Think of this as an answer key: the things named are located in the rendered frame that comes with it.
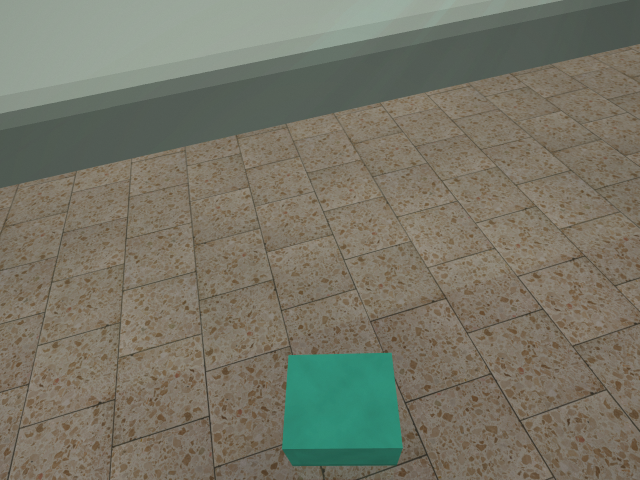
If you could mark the carton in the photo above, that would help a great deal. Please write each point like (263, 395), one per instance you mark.
(341, 410)

